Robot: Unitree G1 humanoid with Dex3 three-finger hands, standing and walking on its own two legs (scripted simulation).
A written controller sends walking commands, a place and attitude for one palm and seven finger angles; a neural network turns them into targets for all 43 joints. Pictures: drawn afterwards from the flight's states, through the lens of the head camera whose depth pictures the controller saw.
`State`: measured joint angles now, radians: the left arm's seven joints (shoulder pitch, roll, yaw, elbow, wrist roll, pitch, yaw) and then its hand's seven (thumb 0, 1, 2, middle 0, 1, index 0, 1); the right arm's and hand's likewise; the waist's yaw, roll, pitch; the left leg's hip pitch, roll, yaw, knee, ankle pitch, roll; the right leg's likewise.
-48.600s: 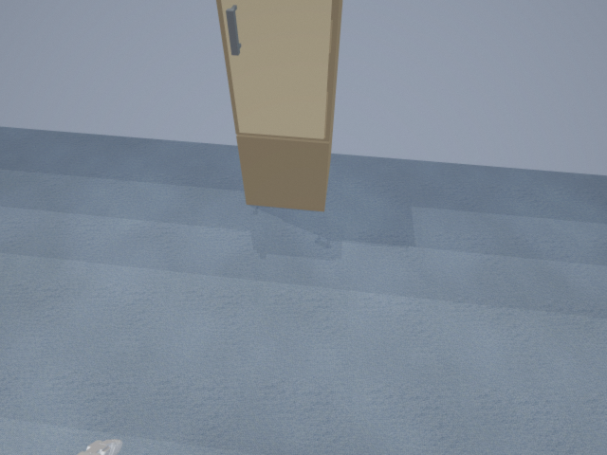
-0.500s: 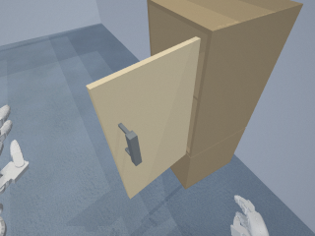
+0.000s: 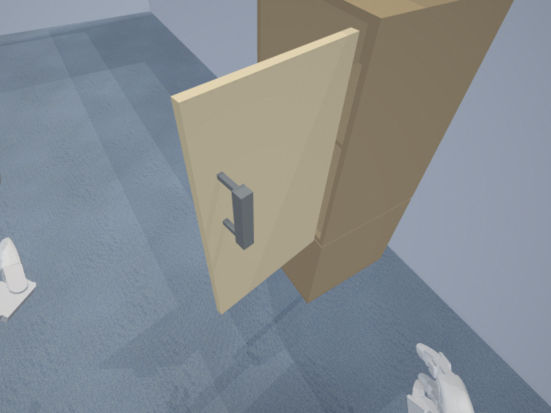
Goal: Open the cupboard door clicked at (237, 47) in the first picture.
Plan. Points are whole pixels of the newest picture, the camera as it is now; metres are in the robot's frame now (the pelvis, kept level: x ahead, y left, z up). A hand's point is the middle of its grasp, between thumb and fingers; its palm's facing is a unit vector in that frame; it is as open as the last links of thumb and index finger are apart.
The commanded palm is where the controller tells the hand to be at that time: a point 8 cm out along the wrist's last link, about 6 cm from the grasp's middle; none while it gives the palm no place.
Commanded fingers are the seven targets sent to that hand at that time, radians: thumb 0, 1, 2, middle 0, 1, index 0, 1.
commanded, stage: step back with the hand held close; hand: left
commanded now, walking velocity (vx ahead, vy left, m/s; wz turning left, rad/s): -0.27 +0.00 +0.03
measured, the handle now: (235, 211) +0.40 +0.10 +0.06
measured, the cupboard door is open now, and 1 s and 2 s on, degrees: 100 100 100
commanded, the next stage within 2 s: stop stepping back and stand still in 0.80 s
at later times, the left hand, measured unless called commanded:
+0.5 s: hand out of the picture +0.17 +0.27 +0.18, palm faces +0.46 -0.77 -0.45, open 7.4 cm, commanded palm +0.10 +0.30 +0.19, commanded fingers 0.00 0.90 0.90 -0.20 -0.30 -0.20 -0.30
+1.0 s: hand out of the picture +0.02 +0.23 +0.17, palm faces +0.32 -0.81 -0.50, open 7.4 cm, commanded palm -0.05 +0.27 +0.19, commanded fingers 0.00 0.90 0.90 -0.20 -0.30 -0.20 -0.30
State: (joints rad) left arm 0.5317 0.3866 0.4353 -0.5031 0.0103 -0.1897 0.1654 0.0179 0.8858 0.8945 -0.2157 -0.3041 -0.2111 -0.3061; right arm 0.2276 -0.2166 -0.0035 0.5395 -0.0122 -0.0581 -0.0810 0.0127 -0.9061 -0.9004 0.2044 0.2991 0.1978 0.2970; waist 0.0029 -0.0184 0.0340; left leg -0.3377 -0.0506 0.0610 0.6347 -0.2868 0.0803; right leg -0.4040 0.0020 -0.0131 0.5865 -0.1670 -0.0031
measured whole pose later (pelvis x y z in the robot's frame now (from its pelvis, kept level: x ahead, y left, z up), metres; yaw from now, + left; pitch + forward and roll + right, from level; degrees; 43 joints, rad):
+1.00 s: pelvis -0.19 -0.03 +0.02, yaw -1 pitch +2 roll -1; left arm 0.59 0.46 0.42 -0.55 -0.05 -0.18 0.14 0.02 0.89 0.89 -0.22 -0.30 -0.21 -0.31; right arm 0.17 -0.21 -0.01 0.58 0.00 -0.10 -0.07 0.01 -0.91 -0.90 0.20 0.30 0.20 0.30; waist -0.01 -0.03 0.04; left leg -0.34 -0.03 0.01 0.39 -0.08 0.06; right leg -0.35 0.06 0.02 0.76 -0.44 0.01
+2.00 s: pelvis -0.29 -0.04 +0.01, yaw +3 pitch +0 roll +0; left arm 0.40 0.39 0.31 -0.21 0.02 -0.17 0.08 0.01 0.89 0.90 -0.21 -0.30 -0.20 -0.31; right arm 0.20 -0.27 -0.02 0.70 -0.01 -0.12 -0.03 0.01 -0.91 -0.90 0.20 0.30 0.20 0.30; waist 0.02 0.03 -0.02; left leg -0.32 0.02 0.06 0.56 -0.24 0.01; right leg -0.31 0.01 -0.12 0.56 -0.25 -0.05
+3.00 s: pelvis -0.29 -0.02 +0.02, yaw +3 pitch -2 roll +0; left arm 0.28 0.13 0.02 1.14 0.01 -0.01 0.03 0.01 0.92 0.89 -0.20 -0.30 -0.20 -0.30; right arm 0.31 -0.11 0.00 1.14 -0.03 0.00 -0.03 0.01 -0.92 -0.90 0.20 0.30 0.19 0.30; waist -0.01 0.01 0.02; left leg -0.21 -0.01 0.07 0.41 -0.18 0.04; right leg -0.21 -0.01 -0.10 0.42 -0.19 -0.03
